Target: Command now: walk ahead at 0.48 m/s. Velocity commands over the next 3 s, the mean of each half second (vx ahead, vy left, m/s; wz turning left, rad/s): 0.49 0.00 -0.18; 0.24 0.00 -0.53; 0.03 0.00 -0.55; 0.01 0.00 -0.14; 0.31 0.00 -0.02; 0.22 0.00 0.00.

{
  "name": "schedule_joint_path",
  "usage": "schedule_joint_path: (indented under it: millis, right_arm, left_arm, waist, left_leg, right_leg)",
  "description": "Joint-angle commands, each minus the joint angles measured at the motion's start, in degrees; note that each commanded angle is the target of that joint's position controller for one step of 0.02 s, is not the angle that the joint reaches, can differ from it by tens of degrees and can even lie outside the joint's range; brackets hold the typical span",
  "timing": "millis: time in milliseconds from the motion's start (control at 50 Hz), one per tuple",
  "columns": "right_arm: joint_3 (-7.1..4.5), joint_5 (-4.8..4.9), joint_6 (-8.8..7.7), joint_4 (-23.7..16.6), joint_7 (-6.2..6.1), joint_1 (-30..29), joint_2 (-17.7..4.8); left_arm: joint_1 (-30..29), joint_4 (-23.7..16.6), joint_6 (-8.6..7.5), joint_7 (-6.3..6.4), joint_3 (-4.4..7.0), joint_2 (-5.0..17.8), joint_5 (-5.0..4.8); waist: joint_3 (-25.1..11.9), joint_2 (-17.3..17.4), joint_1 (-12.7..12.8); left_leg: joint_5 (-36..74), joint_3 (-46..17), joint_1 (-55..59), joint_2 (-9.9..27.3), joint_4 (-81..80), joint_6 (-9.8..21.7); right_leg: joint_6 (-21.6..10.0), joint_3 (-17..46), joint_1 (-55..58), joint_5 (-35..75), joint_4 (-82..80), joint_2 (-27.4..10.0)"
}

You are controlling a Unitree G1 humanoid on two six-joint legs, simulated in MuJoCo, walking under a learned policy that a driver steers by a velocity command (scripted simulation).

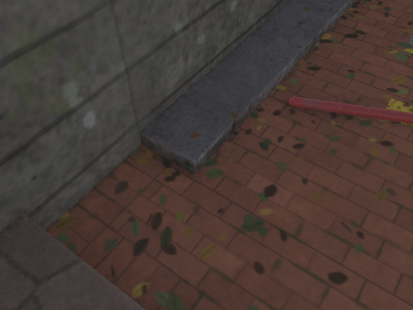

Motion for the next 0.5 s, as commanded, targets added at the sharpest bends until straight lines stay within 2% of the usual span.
schedule_joint_path:
  millis: [20, 40, 80, 100, 120, 140, 160, 180, 200, 220, 240, 260, 300, 320, 340, 360, 380, 400, 420, 440, 460, 480, 500]
  right_arm:
    - [-0.13, 0.44, -0.97, -5.31, 0.36, -7.58, -1.93]
    - [-0.34, 0.5, -1.03, -5.94, 0.44, -8.58, -2.4]
    - [-0.9, 0.52, -1.45, -5.56, 0.05, -4.9, -3.74]
    - [-1.47, 0.39, -1.75, -4.21, -0.39, -0.41, -4.77]
    - [-2.04, 0.07, -1.87, -1.58, -0.84, 7.81, -5.51]
    - [-3.16, -0.5, -2.36, 1.21, -1.27, 17.33, -7.71]
    - [-4.68, -2.06, -2.67, 2.01, -1.72, 24.68, -13.6]
    - [-4.61, 0.19, -2.06, 1.84, -0.74, 23.95, -12.07]
    - [-3.69, 1.21, -2.06, 1.04, -0.34, 16.93, -9.7]
    - [-2.97, 1.01, -2.5, -0.1, -0.16, 11.83, -7.4]
    - [-2.37, 0.56, -3.05, 0.02, -0.23, 10.16, -5.37]
    - [-1.93, 0.63, -3.51, 0.38, -0.6, 10.14, -4.21]
    - [-1.7, 0.49, -4.14, 0.59, -1.26, 11.96, -4.96]
    - [-2.0, 0.43, -4.49, 0.69, -1.49, 13.33, -6.19]
    - [-2.43, -0.47, -4.68, 0.64, -1.52, 14.35, -7.7]
    - [-2.66, -0.96, -5.18, 1.27, -1.33, 14.79, -8.61]
    - [-2.33, -0.73, -5.8, 0.89, -1.24, 14.73, -8.18]
    - [-2.04, -0.16, -6.58, 1.88, -1.33, 14.86, -7.16]
    - [-1.98, -0.06, -6.98, 2.11, -1.45, 16.01, -7.22]
    - [-2.02, -0.12, -7.19, 1.94, -1.68, 15.84, -7.74]
    - [-1.97, -0.03, -7.26, 2.56, -1.98, 16.01, -7.51]
    - [-1.55, -0.52, -7.15, 2.44, -2.41, 17.18, -6.89]
    - [-1.38, -0.44, -7.09, 2.72, -2.84, 18.74, -7.09]
  left_arm:
    - [3.38, -0.92, -0.71, 0.66, 1.36, 8.42, -0.25]
    - [2.85, -0.91, -0.56, 0.7, 1.37, 8.73, 0.02]
    - [0.65, -1.09, -0.32, 0.97, 1.71, 9.53, 0.42]
    - [0.09, -1.11, -0.13, 1.16, 1.96, 10.31, 0.55]
    - [-0.73, -1.22, 0.21, 1.2, 2.16, 11.07, 0.58]
    - [-1.8, -2.04, 0.64, 1.13, 2.16, 11.17, 0.47]
    - [3.5, -3.41, 0.99, 0.46, 1.21, 6.34, -1.16]
    - [6.94, -1.87, 1.28, 0.04, 1.76, 6.8, -0.95]
    - [2.63, -2.78, 1.38, 0.34, 2.95, 10.06, -0.3]
    - [-1.36, -3.96, 1.07, 0.2, 3.07, 9.94, -0.39]
    - [-3.41, -4.16, 1.39, 0.19, 3.12, 8.95, -0.28]
    - [-4.2, -4.7, 2.31, 0.12, 3.35, 8.69, 0.58]
    - [-4.13, -4.96, 4.8, -0.7, 3.76, 8.2, 1.32]
    - [-4.88, -5.62, 6.08, -1.03, 3.8, 7.68, 1.66]
    - [-6.16, -6.52, 6.86, -1.58, 3.67, 7.3, 1.83]
    - [-6.82, -7.31, 7.33, -1.8, 4.19, 8.47, 2.14]
    - [-10.59, -8.89, 7.37, -1.97, 4.65, 8.97, 1.33]
    - [-13.49, -10.07, 6.98, -2.44, 5.15, 9.38, 1.45]
    - [-14.71, -10.46, 6.74, -2.73, 5.45, 9.82, 1.3]
    - [-15.55, -11.3, 6.73, -3.18, 5.39, 9.27, 0.86]
    - [-18.01, -12.26, 6.79, -3.42, 5.51, 9.64, 1.35]
    - [-18.29, -12.58, 7.06, -3.32, 5.55, 9.61, 1.73]
    - [-19.14, -12.82, 7.32, -3.25, 5.56, 9.09, 1.74]
  waist:
    - [7.87, -5.71, 0.01]
    - [8.05, -5.77, -0.08]
    - [5.37, -6.5, -2.48]
    - [2.93, -6.55, -4.28]
    - [-1.39, -6.33, -7.28]
    - [-6.05, -4.62, -11.13]
    - [-14.64, 5.76, -10.53]
    - [-21.05, 9.44, -9.1]
    - [-12.04, 2.93, -6.14]
    - [-6.47, 1.08, -4.92]
    - [-2.31, -0.27, -3.62]
    - [-0.62, 0.12, -2.38]
    - [0.29, -0.43, -1.18]
    - [0.51, -0.45, -1.05]
    - [0.1, -0.33, -1.39]
    - [0.75, 0.08, -0.72]
    - [2.56, 0.17, -0.77]
    - [3.51, 1.08, -0.49]
    - [3.79, 1.93, -1.19]
    - [4.94, 1.86, -0.86]
    - [4.84, 2.58, -1.27]
    - [3.57, 0.77, -1.86]
    - [3.28, 1.23, -2.23]
  left_leg:
    - [1.96, 2.9, 2.64, -2.24, -7.04, 1.16]
    - [-0.25, 2.77, 2.8, -2.6, -7.99, 1.75]
    - [-2.6, 2.41, 9.59, -4.1, -9.63, 3.26]
    - [-5.86, 2.62, 13.82, -5.57, -10.01, 4.22]
    - [-6.84, 3.72, 22.24, -7.82, -10.5, 5.15]
    - [-5.34, 0.05, 34.48, -4.8, -12.17, 7.12]
    - [-8.16, -20.08, 52.98, 10.88, -13.82, 13.36]
    - [-9.84, -40.31, 56.38, 18.87, -21.04, 19.46]
    - [-8.82, -32.35, 47.79, 16.42, -22.64, 17.45]
    - [-3.41, -25.28, 39.06, 15.76, -24.92, 15.95]
    - [0.93, -19.54, 32.05, 14.01, -26.75, 13.89]
    - [1.78, -15.54, 27.7, 12.38, -28.29, 11.89]
    - [3.52, -12.19, 25.11, 11.53, -30.42, 10.18]
    - [4.53, -10.06, 25.0, 11.1, -31.1, 10.01]
    - [2.69, -7.29, 24.73, 10.09, -31.17, 10.27]
    - [3.6, -7.06, 25.69, 10.88, -30.43, 9.93]
    - [1.4, -4.78, 26.17, 8.78, -31.08, 8.5]
    - [-3.77, -4.75, 28.89, 8.67, -30.51, 6.39]
    - [-4.83, -4.6, 30.8, 8.85, -30.02, 6.07]
    - [-7.55, -2.46, 28.09, 7.98, -30.22, 6.43]
    - [-9.61, -2.29, 27.79, 8.3, -28.26, 6.43]
    - [-10.03, -1.1, 28.0, 8.08, -26.27, 6.08]
    - [-10.92, -0.97, 28.1, 8.78, -24.82, 6.36]
  right_leg:
    - [-6.42, 6.77, -5.96, 28.18, -4.96, -15.03]
    - [-6.26, 6.9, -3.75, 31.01, -4.08, -15.4]
    - [-5.38, 5.22, -1.36, 41.28, 0.01, -15.74]
    - [-4.85, 4.85, 0.84, 49.05, 5.22, -15.9]
    - [-4.0, 3.28, 0.62, 55.4, 14.56, -14.63]
    - [-3.21, 2.24, -5.92, 49.99, 27.29, -12.95]
    - [-0.66, -0.56, -23.35, 24.25, 49.49, -7.25]
    - [0.07, 3.66, -33.34, -13.96, 65.24, 1.34]
    - [-0.74, 8.48, -37.59, -8.69, 66.09, -2.91]
    - [-0.83, 9.08, -35.84, -4.43, 62.95, -5.25]
    - [-0.79, 9.34, -33.54, -3.25, 59.28, -7.17]
    - [-0.35, 9.71, -31.02, -2.76, 55.56, -8.42]
    - [0.08, 9.19, -28.86, -2.21, 52.09, -8.25]
    - [0.49, 7.97, -29.66, -0.96, 51.89, -7.97]
    - [0.84, 6.11, -30.89, 3.06, 52.61, -7.39]
    - [0.62, 7.81, -33.34, 7.13, 52.3, -8.45]
    - [0.66, 7.45, -37.28, 11.35, 49.17, -8.3]
    - [0.79, 10.63, -41.21, 14.62, 44.51, -9.51]
    - [0.96, 10.44, -43.71, 17.57, 42.84, -9.17]
    - [1.13, 8.87, -43.29, 22.6, 38.53, -8.74]
    - [1.36, 9.19, -43.38, 27.57, 36.52, -8.5]
    - [1.59, 8.7, -42.5, 29.99, 34.92, -7.46]
    - [1.45, 8.25, -42.82, 31.84, 34.59, -7.27]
